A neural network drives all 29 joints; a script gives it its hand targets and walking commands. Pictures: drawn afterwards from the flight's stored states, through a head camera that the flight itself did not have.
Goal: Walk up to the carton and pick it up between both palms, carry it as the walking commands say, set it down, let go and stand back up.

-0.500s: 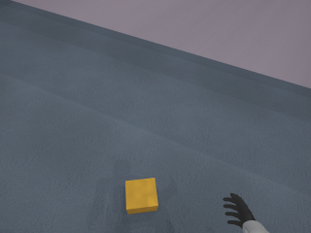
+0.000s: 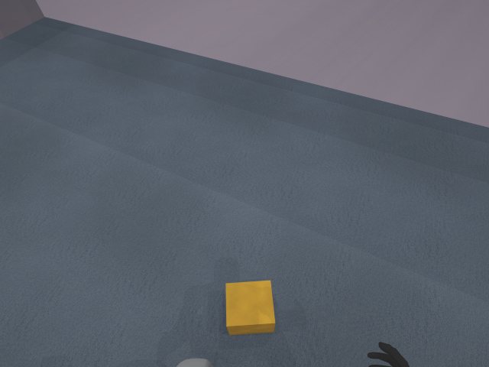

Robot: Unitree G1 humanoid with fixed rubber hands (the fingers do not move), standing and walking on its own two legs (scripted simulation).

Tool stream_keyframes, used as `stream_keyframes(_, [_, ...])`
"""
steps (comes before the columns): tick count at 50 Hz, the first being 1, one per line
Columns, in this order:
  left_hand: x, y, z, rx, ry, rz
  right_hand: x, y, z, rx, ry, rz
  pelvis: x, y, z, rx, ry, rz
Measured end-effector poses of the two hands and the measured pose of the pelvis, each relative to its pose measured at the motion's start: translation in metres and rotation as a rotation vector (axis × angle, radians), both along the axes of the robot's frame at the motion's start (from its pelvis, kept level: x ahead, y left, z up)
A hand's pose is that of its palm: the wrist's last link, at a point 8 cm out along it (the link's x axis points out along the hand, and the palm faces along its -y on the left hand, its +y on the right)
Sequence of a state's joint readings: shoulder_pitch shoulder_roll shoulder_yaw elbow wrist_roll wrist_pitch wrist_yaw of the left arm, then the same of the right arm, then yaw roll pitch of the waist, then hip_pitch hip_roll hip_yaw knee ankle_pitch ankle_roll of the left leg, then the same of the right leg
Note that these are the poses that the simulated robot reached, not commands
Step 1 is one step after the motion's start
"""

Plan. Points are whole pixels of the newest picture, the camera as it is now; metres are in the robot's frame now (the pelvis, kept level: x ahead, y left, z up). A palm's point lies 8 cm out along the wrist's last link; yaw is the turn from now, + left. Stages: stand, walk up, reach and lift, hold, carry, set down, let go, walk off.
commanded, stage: walk up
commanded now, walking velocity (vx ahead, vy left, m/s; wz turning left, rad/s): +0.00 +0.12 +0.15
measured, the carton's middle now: (249, 308) +0.40 +0.03 -0.71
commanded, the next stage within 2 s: stand in 1.14 s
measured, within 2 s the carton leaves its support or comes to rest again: neither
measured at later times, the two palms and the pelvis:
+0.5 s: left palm out of the picture +0.08 +0.31 -0.14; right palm out of the picture +0.04 -0.21 -0.11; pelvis +0.00 +0.05 +0.00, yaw +2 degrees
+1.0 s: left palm out of the picture +0.03 +0.24 -0.14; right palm out of the picture +0.05 -0.25 -0.14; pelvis +0.00 -0.01 -0.01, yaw +2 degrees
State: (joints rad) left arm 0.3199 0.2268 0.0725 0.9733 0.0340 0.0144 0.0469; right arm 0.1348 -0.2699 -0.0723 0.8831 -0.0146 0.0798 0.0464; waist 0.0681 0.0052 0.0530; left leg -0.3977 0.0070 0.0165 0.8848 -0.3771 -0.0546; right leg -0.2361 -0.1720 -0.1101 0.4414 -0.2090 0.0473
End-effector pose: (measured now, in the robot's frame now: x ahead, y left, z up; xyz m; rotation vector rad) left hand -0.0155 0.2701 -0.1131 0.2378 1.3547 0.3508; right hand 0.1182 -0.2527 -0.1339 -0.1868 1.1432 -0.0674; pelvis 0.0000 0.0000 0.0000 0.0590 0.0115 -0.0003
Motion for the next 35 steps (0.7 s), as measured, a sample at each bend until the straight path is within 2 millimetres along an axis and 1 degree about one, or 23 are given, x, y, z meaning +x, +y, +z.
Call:
stream_keyframes(3, [0.004,0.016,-0.009,-0.027,-0.024,0.004,0.001,0.018,0.004,-0.017,-0.007,0.017,-0.002,0.015,-0.003,-0.013,0.003,0.007])
stream_keyframes(5, [0.009,0.030,-0.021,-0.052,-0.037,0.006,0.000,0.031,0.004,-0.043,-0.022,0.019,-0.002,0.029,-0.008,-0.028,0.002,0.014])
stream_keyframes(6, [0.011,0.037,-0.029,-0.066,-0.043,0.005,-0.002,0.036,0.002,-0.061,-0.033,0.019,-0.002,0.036,-0.014,-0.047,0.001,0.020])
stream_keyframes(8, [0.017,0.044,-0.038,-0.093,-0.039,-0.003,-0.011,0.049,0.006,-0.078,-0.027,0.012,-0.004,0.045,-0.014,-0.052,-0.003,0.031])
stream_keyframes(12, [0.037,0.048,-0.037,-0.138,-0.060,-0.027,-0.031,0.063,0.019,-0.098,0.006,-0.004,-0.004,0.055,-0.004,-0.081,-0.005,0.051])
stream_keyframes(15, [0.049,0.048,-0.036,-0.157,-0.077,-0.049,-0.036,0.069,0.023,-0.108,0.014,-0.016,-0.003,0.060,0.000,-0.083,-0.005,0.046])
stream_keyframes(18, [0.056,0.048,-0.035,-0.160,-0.070,-0.072,-0.038,0.069,0.022,-0.115,0.008,-0.040,-0.001,0.062,0.000,-0.081,-0.002,0.035])
stream_keyframes(21, [0.070,0.048,-0.032,-0.149,-0.077,-0.098,-0.051,0.061,0.021,-0.133,0.031,-0.075,-0.001,0.059,0.000,-0.086,0.010,0.036])
stream_keyframes(24, [0.089,0.043,-0.026,-0.142,-0.112,-0.126,-0.074,0.045,0.020,-0.153,0.088,-0.099,-0.002,0.051,0.001,-0.093,0.020,0.038])
stream_keyframes(27, [0.110,0.031,-0.020,-0.137,-0.153,-0.158,-0.098,0.024,0.018,-0.166,0.145,-0.119,-0.004,0.039,0.001,-0.095,0.025,0.036])
stream_keyframes(30, [0.126,0.012,-0.014,-0.128,-0.191,-0.186,-0.115,0.001,0.012,-0.159,0.184,-0.135,-0.005,0.024,0.000,-0.092,0.025,0.030])
stream_keyframes(32, [0.130,-0.003,-0.014,-0.109,-0.216,-0.198,-0.121,-0.013,0.002,-0.138,0.202,-0.139,-0.004,0.010,-0.007,-0.069,0.023,0.029])
stream_keyframes(33, [0.129,-0.010,-0.015,-0.097,-0.222,-0.202,-0.123,-0.018,-0.005,-0.126,0.209,-0.137,-0.004,0.004,-0.010,-0.061,0.023,0.027])
stream_keyframes(35, [0.118,-0.025,-0.011,-0.095,-0.205,-0.203,-0.121,-0.023,-0.010,-0.104,0.218,-0.137,-0.003,-0.003,-0.007,-0.060,0.018,0.025])
